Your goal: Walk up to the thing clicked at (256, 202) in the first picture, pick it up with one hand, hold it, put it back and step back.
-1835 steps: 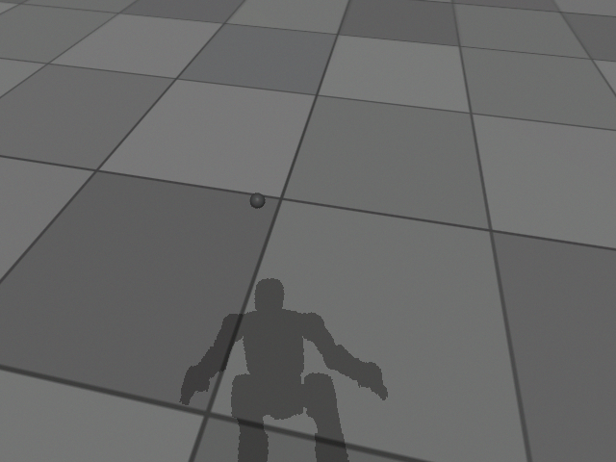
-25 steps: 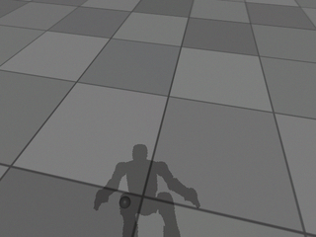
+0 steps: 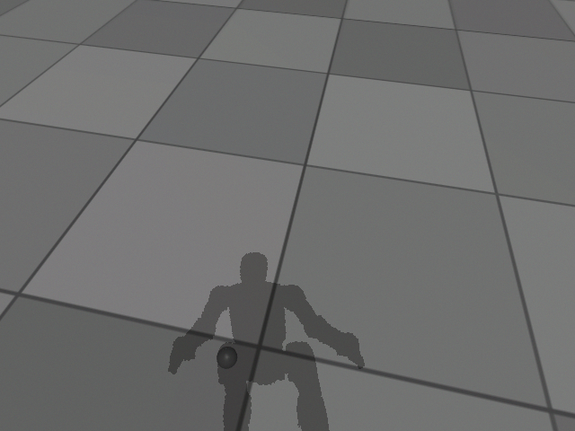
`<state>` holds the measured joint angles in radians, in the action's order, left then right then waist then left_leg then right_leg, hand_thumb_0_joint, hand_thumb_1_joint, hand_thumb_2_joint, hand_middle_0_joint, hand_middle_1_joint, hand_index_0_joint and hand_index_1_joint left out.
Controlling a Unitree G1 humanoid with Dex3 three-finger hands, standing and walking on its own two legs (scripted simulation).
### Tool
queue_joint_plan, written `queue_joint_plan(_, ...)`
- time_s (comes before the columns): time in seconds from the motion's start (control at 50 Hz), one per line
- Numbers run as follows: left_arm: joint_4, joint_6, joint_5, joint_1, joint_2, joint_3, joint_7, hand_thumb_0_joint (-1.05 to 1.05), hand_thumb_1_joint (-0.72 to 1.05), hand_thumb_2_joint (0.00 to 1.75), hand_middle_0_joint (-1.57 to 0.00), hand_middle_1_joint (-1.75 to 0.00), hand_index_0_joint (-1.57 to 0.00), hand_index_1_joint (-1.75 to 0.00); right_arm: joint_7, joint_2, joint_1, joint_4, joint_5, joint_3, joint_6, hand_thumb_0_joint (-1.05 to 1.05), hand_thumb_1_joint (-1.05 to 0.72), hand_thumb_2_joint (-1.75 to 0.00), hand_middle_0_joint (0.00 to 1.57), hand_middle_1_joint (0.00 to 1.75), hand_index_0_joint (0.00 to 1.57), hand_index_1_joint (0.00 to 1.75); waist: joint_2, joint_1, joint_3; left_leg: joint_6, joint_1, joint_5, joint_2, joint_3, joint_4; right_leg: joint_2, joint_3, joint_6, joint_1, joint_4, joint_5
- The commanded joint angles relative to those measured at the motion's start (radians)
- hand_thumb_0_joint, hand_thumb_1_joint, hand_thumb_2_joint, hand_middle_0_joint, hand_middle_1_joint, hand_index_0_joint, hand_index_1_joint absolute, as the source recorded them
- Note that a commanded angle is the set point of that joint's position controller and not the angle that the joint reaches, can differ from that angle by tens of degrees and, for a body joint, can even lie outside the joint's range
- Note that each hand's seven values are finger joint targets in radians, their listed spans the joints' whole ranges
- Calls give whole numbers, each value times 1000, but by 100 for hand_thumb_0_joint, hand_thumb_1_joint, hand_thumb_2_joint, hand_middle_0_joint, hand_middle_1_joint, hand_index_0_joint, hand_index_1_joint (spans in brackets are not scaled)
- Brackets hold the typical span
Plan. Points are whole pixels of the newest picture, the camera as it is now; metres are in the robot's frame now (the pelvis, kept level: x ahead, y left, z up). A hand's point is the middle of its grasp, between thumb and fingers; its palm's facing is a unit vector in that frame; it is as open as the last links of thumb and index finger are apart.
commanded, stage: step back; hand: left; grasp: from above
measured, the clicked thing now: (227, 357) +0.44 +0.19 -0.75
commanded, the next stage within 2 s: none
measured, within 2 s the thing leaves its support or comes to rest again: neither
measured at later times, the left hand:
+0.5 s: hand out of the picture -0.04 +0.23 -0.16, palm faces -0.03 -0.90 -0.44, open 7.4 cm
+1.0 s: hand out of the picture -0.14 +0.30 -0.18, palm faces +0.09 -0.91 -0.40, open 7.4 cm
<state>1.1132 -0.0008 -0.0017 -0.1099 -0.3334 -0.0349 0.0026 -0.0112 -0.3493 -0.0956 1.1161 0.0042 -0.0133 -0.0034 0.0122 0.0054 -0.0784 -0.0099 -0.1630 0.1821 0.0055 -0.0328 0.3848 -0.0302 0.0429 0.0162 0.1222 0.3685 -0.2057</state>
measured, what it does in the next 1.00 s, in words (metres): walks backwards: right foot, then left foot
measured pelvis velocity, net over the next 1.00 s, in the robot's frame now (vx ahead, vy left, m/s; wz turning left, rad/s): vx -0.24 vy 0.02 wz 0.08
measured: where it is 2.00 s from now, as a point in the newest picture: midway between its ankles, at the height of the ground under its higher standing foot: outside the picture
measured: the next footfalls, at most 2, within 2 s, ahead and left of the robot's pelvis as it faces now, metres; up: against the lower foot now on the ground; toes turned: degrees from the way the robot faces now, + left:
right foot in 0.38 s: -0.08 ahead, -0.12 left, +0.00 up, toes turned +0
left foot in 0.94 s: -0.19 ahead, +0.12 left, +0.00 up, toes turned +3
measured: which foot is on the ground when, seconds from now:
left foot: down 0.00-0.38, up 0.40-0.92, down 0.94-1.00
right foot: down 0.00-0.18, up 0.20-0.36, down 0.38-0.94, up 0.96-1.00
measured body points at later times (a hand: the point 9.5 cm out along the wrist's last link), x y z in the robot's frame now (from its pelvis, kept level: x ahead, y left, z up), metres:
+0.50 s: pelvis -0.11 -0.04 -0.02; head -0.03 -0.08 +0.42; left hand -0.04 +0.27 -0.13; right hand +0.02 -0.35 -0.17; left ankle -0.05 +0.11 -0.69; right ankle -0.12 -0.12 -0.75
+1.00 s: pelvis -0.24 +0.02 -0.03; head -0.19 +0.04 +0.41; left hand -0.14 +0.35 -0.15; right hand -0.10 -0.30 -0.13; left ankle -0.23 +0.12 -0.75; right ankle -0.14 -0.12 -0.72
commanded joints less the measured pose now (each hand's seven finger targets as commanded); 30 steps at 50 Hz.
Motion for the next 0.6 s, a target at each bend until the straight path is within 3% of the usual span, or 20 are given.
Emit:
queue_joint_plan(0.0, -110, 10, -13, 23, -267, -66, 22, 0, 90, 90, -20, -30, -20, -30, 14, -242, 13, -105, -21, -63, -4, 0, -90, -90, 20, 30, 20, 30, -27, 16, 108, 76, -25, -370, 81, -69, 119, -106, -99, -96, 8, 80, 341)
queue_joint_plan(0.1, -183, -15, -1, 49, -257, -66, 17, 0, 90, 90, -20, -30, -20, -30, 7, -266, 4, -162, -11, -87, -25, 0, -90, -90, 20, 30, 20, 30, 6, 27, 168, 140, -60, -272, 112, -122, 144, -87, -104, -119, 91, 204, 146)
queue_joint_plan(0.16, -190, -32, 2, 4, -226, -60, 13, 0, 90, 90, -20, -30, -20, -30, 4, -307, 26, -207, 1, -107, -30, 0, -90, -90, 20, 30, 20, 30, 146, 23, 167, 240, -108, -271, 240, -274, 7, 60, -25, -65, 120, 457, -123)
queue_joint_plan(0.18, -188, -39, 4, -22, -224, -69, 11, 0, 90, 90, -20, -30, -20, -30, 6, -318, 38, -225, 8, -110, -28, 0, -90, -90, 20, 30, 20, 30, 195, 22, 165, 292, -136, -267, 305, -352, -36, 91, -48, -58, 144, 598, -346)
queue_joint_plan(0.2, -189, -44, 5, -37, -224, -73, 10, 0, 90, 90, -20, -30, -20, -30, 9, -323, 38, -240, 18, -112, -26, 0, -90, -90, 20, 30, 20, 30, 182, 20, 152, 317, -179, -223, 329, -378, -52, 84, -92, -57, 155, 685, -404)
queue_joint_plan(0.24, -188, -45, 0, -76, -225, -79, 6, 0, 90, 90, -20, -30, -20, -30, 14, -305, 92, -281, 23, -105, -26, 0, -90, -90, 20, 30, 20, 30, 170, -14, 136, 301, -213, -239, 300, -290, 11, 66, -118, -67, 174, 738, -383)
queue_joint_plan(0.26, -189, -43, -5, -102, -218, -81, 6, 0, 90, 90, -20, -30, -20, -30, 19, -290, 115, -292, 27, -99, -24, 0, -90, -90, 20, 30, 20, 30, 173, -39, 144, 273, -179, -281, 282, -251, 56, 47, -124, -70, 182, 674, -356)
queue_joint_plan(0.3, -183, -31, 0, -147, -218, -86, 10, 0, 90, 90, -20, -30, -20, -30, 21, -272, 122, -302, 21, -94, -31, 0, -90, -90, 20, 30, 20, 30, 167, -68, 159, 219, -130, -307, 227, -195, 157, 28, -95, -59, 145, 416, -255)
queue_joint_plan(0.32, -176, -18, 8, -164, -203, -88, 15, 0, 90, 90, -20, -30, -20, -30, 22, -267, 125, -299, 10, -90, -39, 0, -90, -90, 20, 30, 20, 30, 148, -85, 145, 176, -122, -301, 186, -167, 236, 17, -91, -40, 105, 194, -134)
queue_joint_plan(0.34, -180, -7, 21, -145, -221, -93, 24, 0, 90, 90, -20, -30, -20, -30, 21, -243, 99, -289, -2, -82, -50, 0, -90, -90, 20, 30, 20, 30, 72, -67, 123, 117, -167, -209, 108, -126, 329, -19, -151, -15, 47, 15, 52)
queue_joint_plan(0.36, -200, 1, 37, -113, -302, -108, 32, 0, 90, 90, -20, -30, -20, -30, 24, -207, 67, -293, -16, -71, -54, 0, -90, -90, 20, 30, 20, 30, -145, -33, 85, 62, -333, 55, -23, -88, 467, -126, -360, -17, -12, 14, 286)
queue_joint_plan(0.38, -231, 2, 39, -65, -352, -117, 33, 0, 90, 90, -20, -30, -20, -30, 33, -179, 27, -285, -12, -57, -57, 0, -90, -90, 20, 30, 20, 30, -227, -3, 51, 18, -472, 373, -121, -87, 550, -233, -454, -76, -29, 25, 446)
queue_joint_plan(0.4, -267, 1, 45, -20, -376, -123, 31, 0, 90, 90, -20, -30, -20, -30, 43, -206, -5, -274, -8, -68, -61, 0, -90, -90, 20, 30, 20, 30, -188, -1, 64, 18, -408, 434, -123, -147, 681, -317, -462, -212, 87, 17, 458)
queue_joint_plan(0.42, -287, 9, 52, 4, -407, -126, 37, 0, 90, 90, -20, -30, -20, -30, 49, -230, 0, -267, -2, -84, -61, 0, -90, -90, 20, 30, 20, 30, -230, -16, 84, 32, -357, 436, -116, -185, 807, -383, -574, -286, 186, -12, 388)
queue_joint_plan(0.44, -303, 13, 45, 32, -366, -124, 36, 0, 90, 90, -20, -30, -20, -30, 44, -264, 2, -262, -3, -97, -56, 0, -90, -90, 20, 30, 20, 30, -207, -9, 64, 23, -334, 378, -109, -197, 859, -338, -509, -282, 219, -4, 340)
queue_joint_plan(0.46, -310, 16, 45, 56, -319, -117, 37, 0, 90, 90, -20, -30, -20, -30, 36, -273, -5, -250, -9, -100, -52, 0, -90, -90, 20, 30, 20, 30, -170, 4, 60, 15, -341, 328, -124, -189, 862, -259, -398, -239, 167, 34, 387)
queue_joint_plan(0.48, -310, 16, 40, 89, -292, -113, 38, 0, 90, 90, -20, -30, -20, -30, 35, -258, -49, -237, -13, -89, -50, 0, -90, -90, 20, 30, 20, 30, -149, 34, 74, 13, -373, 276, -145, -190, 829, -185, -275, -170, 92, 84, 446)
queue_joint_plan(0.5, -313, 15, 38, 65, -272, -109, 40, 0, 90, 90, -20, -30, -20, -30, 40, -241, -52, -245, -10, -77, -45, 0, -90, -90, 20, 30, 20, 30, -141, 25, 103, 16, -422, 258, -159, -177, 815, -159, -238, -132, -6, 121, 501)
queue_joint_plan(0.52, -313, 14, 35, 29, -258, -107, 41, 0, 90, 90, -20, -30, -20, -30, 44, -233, -54, -244, -5, -68, -45, 0, -90, -90, 20, 30, 20, 30, -131, 5, 120, 10, -439, 250, -169, -172, 827, -155, -231, -120, -63, 134, 555)
queue_joint_plan(0.58, -318, 10, 29, -101, -235, -104, 58, 0, 90, 90, -20, -30, -20, -30, 51, -220, -19, -264, 0, -55, -33, 0, -90, -90, 20, 30, 20, 30, -125, -58, 158, 2, -512, 260, -130, -152, 702, -189, -260, -142, -269, 180, 652)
